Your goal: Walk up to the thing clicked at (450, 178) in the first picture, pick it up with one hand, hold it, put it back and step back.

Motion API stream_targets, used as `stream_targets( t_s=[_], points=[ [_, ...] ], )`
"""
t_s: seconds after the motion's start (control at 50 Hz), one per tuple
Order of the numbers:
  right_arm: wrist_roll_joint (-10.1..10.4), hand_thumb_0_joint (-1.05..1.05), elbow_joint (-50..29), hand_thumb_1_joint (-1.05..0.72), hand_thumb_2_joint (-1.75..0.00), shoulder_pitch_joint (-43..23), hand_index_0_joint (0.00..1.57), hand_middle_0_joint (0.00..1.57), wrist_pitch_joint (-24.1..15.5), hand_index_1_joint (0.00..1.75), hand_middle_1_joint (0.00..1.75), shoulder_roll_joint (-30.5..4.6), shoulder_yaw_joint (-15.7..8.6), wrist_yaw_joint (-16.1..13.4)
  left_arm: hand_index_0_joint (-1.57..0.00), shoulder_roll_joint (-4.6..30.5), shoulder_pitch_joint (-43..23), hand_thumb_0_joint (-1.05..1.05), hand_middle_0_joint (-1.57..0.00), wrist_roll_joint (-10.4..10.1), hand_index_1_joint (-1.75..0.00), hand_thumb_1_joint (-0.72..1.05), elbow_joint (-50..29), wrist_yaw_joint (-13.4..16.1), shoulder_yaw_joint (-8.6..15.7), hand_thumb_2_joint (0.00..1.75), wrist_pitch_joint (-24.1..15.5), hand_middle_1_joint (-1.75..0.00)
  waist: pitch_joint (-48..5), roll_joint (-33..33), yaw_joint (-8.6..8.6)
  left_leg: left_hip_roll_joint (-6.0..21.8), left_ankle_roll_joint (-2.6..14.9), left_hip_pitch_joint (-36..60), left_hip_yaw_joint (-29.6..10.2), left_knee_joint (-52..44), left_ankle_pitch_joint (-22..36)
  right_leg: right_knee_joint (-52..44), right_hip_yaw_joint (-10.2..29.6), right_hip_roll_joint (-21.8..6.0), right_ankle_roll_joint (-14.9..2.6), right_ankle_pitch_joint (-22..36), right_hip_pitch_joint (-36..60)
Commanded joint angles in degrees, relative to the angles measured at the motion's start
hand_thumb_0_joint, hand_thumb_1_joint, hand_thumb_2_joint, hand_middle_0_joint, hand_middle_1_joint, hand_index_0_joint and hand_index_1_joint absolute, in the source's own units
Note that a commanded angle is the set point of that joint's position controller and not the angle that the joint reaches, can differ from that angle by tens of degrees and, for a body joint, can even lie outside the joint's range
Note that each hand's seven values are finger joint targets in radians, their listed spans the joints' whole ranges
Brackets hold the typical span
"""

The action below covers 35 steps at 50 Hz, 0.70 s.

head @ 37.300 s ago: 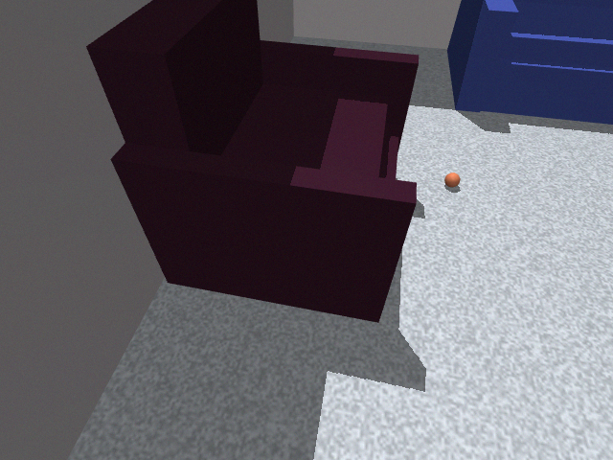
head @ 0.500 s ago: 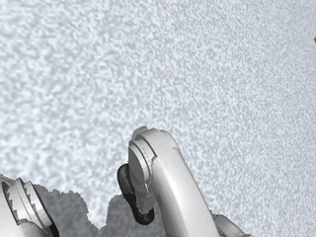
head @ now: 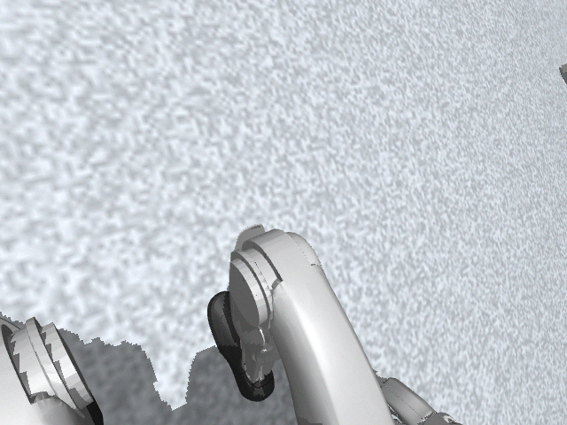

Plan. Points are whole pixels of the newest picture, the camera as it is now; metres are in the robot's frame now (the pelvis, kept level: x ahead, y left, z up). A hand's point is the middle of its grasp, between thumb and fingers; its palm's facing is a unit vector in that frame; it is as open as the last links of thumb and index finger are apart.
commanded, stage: close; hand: left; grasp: from above
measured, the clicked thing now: out of the picture +0.46 +0.36 -0.27
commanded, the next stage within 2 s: settle in 0.92 s
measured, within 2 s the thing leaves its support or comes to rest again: leaves its support in 1.32 s
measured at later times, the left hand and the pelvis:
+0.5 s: hand out of the picture +0.44 +0.36 -0.24, palm faces -0.45 -0.17 -0.88, open 10.2 cm; pelvis +0.00 +0.00 +0.00, yaw +0 degrees
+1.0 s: hand out of the picture +0.45 +0.36 -0.24, palm faces -0.43 -0.16 -0.89, open 9.4 cm; pelvis +0.00 +0.00 +0.00, yaw +0 degrees
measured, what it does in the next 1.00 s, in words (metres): stands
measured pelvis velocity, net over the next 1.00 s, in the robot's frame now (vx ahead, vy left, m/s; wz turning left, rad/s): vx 0.00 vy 0.00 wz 0.00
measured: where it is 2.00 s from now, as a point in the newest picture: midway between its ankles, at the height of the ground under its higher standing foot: (177, 405)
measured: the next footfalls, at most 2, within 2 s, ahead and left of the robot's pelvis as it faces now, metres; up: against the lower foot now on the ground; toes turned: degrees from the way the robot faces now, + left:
none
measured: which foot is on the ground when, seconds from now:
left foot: down 0.00-1.00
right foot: down 0.00-1.00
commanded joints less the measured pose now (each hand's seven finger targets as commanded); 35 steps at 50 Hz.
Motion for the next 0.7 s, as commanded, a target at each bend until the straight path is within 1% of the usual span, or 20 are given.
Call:
stream_targets(
  t_s=[0.0, 0.02, 0.06, 0.1, 0.12, 0.16, 0.2, 0.22, 0.24, 0.32, 0.34, 0.36, 0.38, 0.44, 0.48, 0.5, 0.58, 0.64, 0.66, 0.68],
  points=[
    [0.24, 0.0, 0.68, -0.89, -0.9, 10.59, 0.2, 0.2, 0.03, 0.3, 0.3, -19.32, -5.91, -0.59, -0.31, 13.77, -14.41, 0.0, -0.28, -1.5, -0.91, -0.14, -6.96, 2.62, 0.51, 0.79, 1.1, -0.94, -37.5, 32.56, -2.12, 1.7, 0.96, 30.31, 7.53, -14.83, 13.07, -11.49, -7.48, 1.89, -4.8, 16.32, 18.48],
    [0.23, 0.0, 0.8, -0.89, -0.9, 10.27, 0.2, 0.2, -0.14, 0.3, 0.3, -19.08, -5.85, -0.55, -0.31, 13.06, -13.32, 0.0, -0.28, -1.35, -0.9, -0.15, -4.81, 2.27, -0.33, 0.78, 1.56, -0.94, -36.34, 32.83, -2.53, 1.7, 0.92, 30.76, 7.61, -14.76, 12.45, -11.33, -7.29, 1.86, -4.97, 15.8, 17.9],
    [0.43, 0.0, 1.11, -0.89, -0.9, 11.55, 0.2, 0.2, -0.17, 0.3, 0.3, -19.32, -5.75, -0.39, -0.33, 14.27, -14.07, 0.0, -0.3, -1.6, -0.9, -0.12, -6.4, 1.5, 0.79, 0.79, 1.68, -0.94, -36.14, 33.01, -2.84, 1.72, 0.94, 30.92, 7.16, -14.5, 13.24, -10.95, -7.61, 1.66, -4.83, 16.1, 17.44],
    [0.38, 0.0, 1.05, -0.89, -0.9, 10.92, 0.2, 0.2, 0.11, 0.3, 0.3, -19.55, -5.87, -0.44, -0.37, 15.02, -13.56, 0.0, -0.34, -1.77, -0.9, -0.07, -6.82, 1.2, 1.13, 0.8, 1.4, -0.94, -37.16, 33.62, -2.23, 1.73, 0.83, 31.29, 7.13, -14.94, 13.11, -11.02, -7.67, 1.66, -5.0, 15.68, 17.68],
    [0.34, 0.0, 0.7, -0.89, -0.9, 11.13, 0.2, 0.2, 0.02, 0.3, 0.3, -19.36, -5.98, -0.37, -0.38, 13.21, -11.93, 0.0, -0.34, -1.75, -0.89, -0.07, -4.71, 0.72, 0.01, 0.79, 1.69, -0.93, -35.74, 32.5, -2.85, 1.65, 1.05, 30.63, 7.61, -14.44, 13.09, -11.43, -7.23, 1.81, -4.83, 16.14, 18.44],
    [0.45, 0.0, 0.85, -0.89, -0.9, 11.05, 0.2, 0.2, -0.13, 0.3, 0.3, -18.4, -5.13, -0.1, -0.38, 13.11, -13.08, 0.0, -0.34, -2.44, -0.89, -0.06, -6.35, 0.17, -0.06, 0.76, 1.37, -0.93, -35.12, 31.5, -2.89, 1.55, 1.33, 28.99, 7.71, -13.82, 12.32, -11.49, -7.25, 1.78, -4.63, 15.81, 18.4],
    [0.91, 0.0, 0.38, -0.89, -0.9, 10.99, 0.2, 0.2, -0.03, 0.3, 0.3, -19.35, -5.86, -0.5, -0.39, 14.97, -12.91, 0.0, -0.35, -2.83, -0.87, -0.06, -7.97, -0.29, 0.8, 0.76, 0.98, -0.91, -36.49, 30.87, -2.23, 1.47, 1.54, 29.06, 8.01, -14.05, 11.77, -12.45, -6.79, 1.83, -4.64, 15.42, 19.4],
    [0.94, 0.0, 0.44, -0.89, -0.9, 11.28, 0.2, 0.2, -0.05, 0.3, 0.3, -19.74, -6.1, -0.36, -0.4, 15.7, -14.19, 0.0, -0.36, -2.59, -0.87, -0.04, -10.26, -0.56, 1.16, 0.74, 0.7, -0.91, -37.13, 32.95, -2.01, 1.51, 1.14, 30.68, 7.67, -14.24, 12.53, -11.61, -7.14, 1.51, -4.9, 15.25, 18.32],
    [0.64, 0.0, 0.5, -0.89, -0.9, 11.68, 0.2, 0.2, 0.05, 0.3, 0.3, -19.56, -6.33, -0.34, -0.4, 14.82, -12.78, 0.0, -0.37, -2.4, -0.87, -0.03, -9.96, -0.85, 0.82, 0.75, 0.76, -0.91, -38.49, 33.81, -1.8, 1.7, 0.93, 32.87, 7.54, -14.45, 14.08, -11.5, -7.15, 1.72, -4.91, 16.19, 19.1],
    [0.85, 0.0, 0.63, -0.89, -0.9, 11.29, 0.2, 0.2, 0.7, 0.3, 0.3, -18.58, -5.38, -0.26, -0.44, 14.44, -10.96, 0.0, -0.4, -2.63, -0.86, 0.02, -7.51, -0.58, 1.26, 0.75, 0.14, -0.9, -37.29, 31.21, -1.72, 1.64, 1.19, 29.96, 7.43, -14.32, 13.44, -11.78, -7.31, 1.84, -4.85, 16.11, 19.55],
    [0.54, 0.0, 0.85, -0.89, -0.9, 11.79, 0.2, 0.2, 0.85, 0.3, 0.3, -19.39, -6.16, -0.33, -0.44, 13.97, -11.88, 0.0, -0.41, -2.18, -0.86, 0.02, -8.86, -0.66, 0.7, 0.76, -0.07, -0.9, -37.64, 32.55, -2.14, 1.61, 1.18, 30.41, 7.61, -14.42, 13.99, -11.71, -7.21, 1.97, -4.8, 16.72, 19.7],
    [0.36, 0.0, 0.83, -0.89, -0.9, 11.48, 0.2, 0.2, 1.08, 0.3, 0.3, -19.19, -5.92, -0.41, -0.45, 14.68, -12.17, 0.0, -0.41, -2.37, -0.87, 0.04, -8.87, -0.32, 1.47, 0.76, -0.27, -0.91, -38.44, 32.72, -1.67, 1.74, 1.02, 31.03, 7.22, -14.74, 13.77, -11.65, -7.54, 1.98, -4.96, 16.39, 19.5],
    [0.42, 0.0, 0.61, -0.89, -0.9, 11.22, 0.2, 0.2, 1.05, 0.3, 0.3, -19.19, -5.99, -0.43, -0.46, 13.0, -11.64, 0.0, -0.42, -2.29, -0.86, 0.05, -7.9, -0.46, 0.04, 0.73, -0.22, -0.9, -37.25, 32.82, -1.82, 1.64, 1.07, 30.44, 7.41, -14.55, 13.69, -11.69, -7.4, 2.02, -4.93, 16.4, 19.03],
    [0.38, 0.0, 0.84, -0.89, -0.9, 11.54, 0.2, 0.2, 1.03, 0.3, 0.3, -18.84, -5.49, -0.38, -0.48, 13.43, -12.36, 0.0, -0.44, -2.09, -0.85, 0.08, -7.63, -0.39, 0.2, 0.73, -0.53, -0.89, -35.8, 31.01, -2.72, 1.63, 1.44, 28.94, 7.45, -13.82, 12.56, -11.82, -7.25, 2.04, -4.7, 15.92, 18.81],
    [0.71, 0.0, 0.75, -0.89, -0.9, 11.16, 0.2, 0.2, 0.88, 0.3, 0.3, -19.01, -5.58, -0.56, -0.51, 14.94, -12.39, 0.0, -0.47, -2.0, -0.83, 0.11, -8.18, 0.0, 0.79, 0.73, -0.78, -0.88, -35.35, 31.01, -2.09, 1.68, 1.43, 29.0, 7.65, -14.16, 11.5, -12.16, -6.99, 2.01, -4.75, 14.82, 18.95],
    [0.31, 0.0, 0.56, -0.89, -0.9, 11.09, 0.2, 0.2, 0.99, 0.3, 0.3, -19.36, -5.62, -0.61, -0.51, 15.18, -13.07, 0.0, -0.47, -1.66, -0.83, 0.12, -9.22, 0.41, 1.04, 0.72, -1.03, -0.88, -37.1, 31.85, -1.9, 1.69, 1.21, 30.2, 7.36, -14.64, 12.12, -11.94, -7.41, 2.07, -4.86, 15.16, 19.32],
    [0.2, 0.0, 0.4, -0.89, -0.9, 11.0, 0.2, 0.2, 0.89, 0.3, 0.3, -19.33, -5.59, -0.81, -0.55, 14.2, -13.37, 0.0, -0.51, -1.18, -0.81, 0.17, -8.54, 1.26, 0.35, 0.69, -0.73, -0.86, -36.83, 31.2, -2.73, 1.8, 1.4, 29.55, 7.47, -14.1, 11.66, -12.16, -7.13, 2.25, -4.63, 15.51, 19.47],
    [0.52, 0.0, 0.75, -0.89, -0.9, 10.54, 0.2, 0.2, 0.46, 0.3, 0.3, -19.25, -5.73, -0.73, -0.6, 15.25, -13.93, 0.0, -0.55, -0.84, -0.81, 0.23, -8.22, 1.66, 0.89, 0.71, -0.09, -0.86, -36.61, 32.95, -1.96, 1.87, 0.95, 30.72, 7.06, -14.38, 12.17, -10.95, -7.72, 1.93, -4.9, 15.16, 16.96],
    [0.32, 0.0, 0.64, -0.89, -0.9, 11.29, 0.2, 0.2, 0.54, 0.3, 0.3, -19.46, -5.73, -0.67, -0.62, 14.81, -13.09, 0.0, -0.58, -0.72, -0.81, 0.25, -7.35, 1.72, 0.92, 0.72, 0.29, -0.86, -36.22, 32.71, -2.51, 1.84, 0.98, 30.91, 7.1, -14.46, 12.92, -11.2, -7.68, 2.06, -4.82, 15.79, 17.67],
    [0.42, 0.0, 0.65, -0.89, -0.9, 10.77, 0.2, 0.2, 0.55, 0.3, 0.3, -19.14, -5.42, -0.7, -0.65, 15.05, -13.56, 0.0, -0.6, -0.85, -0.82, 0.29, -7.43, 1.84, 1.1, 0.73, 0.34, -0.86, -35.95, 32.24, -2.34, 1.74, 1.07, 29.91, 7.26, -14.45, 12.29, -11.31, -7.64, 2.0, -4.78, 15.38, 17.66]
  ],
)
